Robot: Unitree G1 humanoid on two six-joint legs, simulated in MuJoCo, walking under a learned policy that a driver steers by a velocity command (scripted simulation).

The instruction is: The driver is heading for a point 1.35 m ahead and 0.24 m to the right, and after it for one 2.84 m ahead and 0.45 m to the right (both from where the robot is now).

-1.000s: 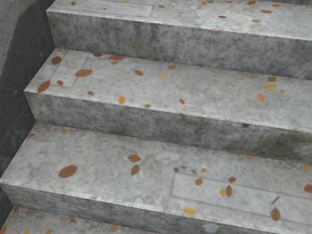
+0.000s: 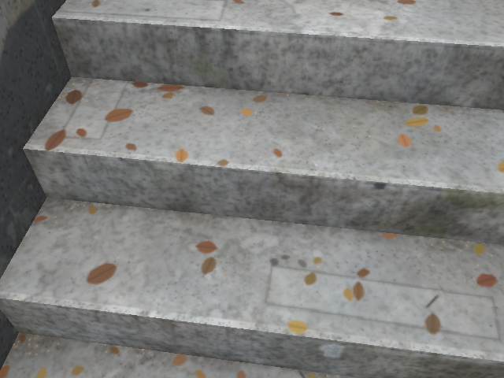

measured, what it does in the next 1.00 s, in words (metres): lifts its left foot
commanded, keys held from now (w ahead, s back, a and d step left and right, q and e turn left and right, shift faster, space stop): no key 0.04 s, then w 0.06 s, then no key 0.52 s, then w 0.38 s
